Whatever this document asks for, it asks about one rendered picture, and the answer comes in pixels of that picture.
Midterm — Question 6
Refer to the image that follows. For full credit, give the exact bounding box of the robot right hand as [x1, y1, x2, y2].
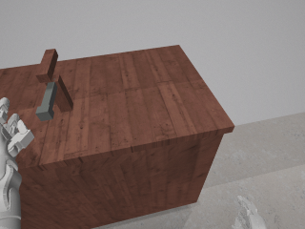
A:
[232, 196, 267, 229]

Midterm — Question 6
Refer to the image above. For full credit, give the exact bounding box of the robot left forearm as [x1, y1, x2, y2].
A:
[0, 156, 22, 229]

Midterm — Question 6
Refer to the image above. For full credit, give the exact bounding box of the counter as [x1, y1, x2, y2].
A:
[0, 45, 235, 229]

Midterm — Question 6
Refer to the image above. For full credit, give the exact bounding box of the tap lever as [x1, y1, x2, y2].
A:
[35, 78, 58, 121]

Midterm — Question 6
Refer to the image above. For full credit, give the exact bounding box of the robot left hand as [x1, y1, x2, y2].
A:
[0, 97, 35, 160]

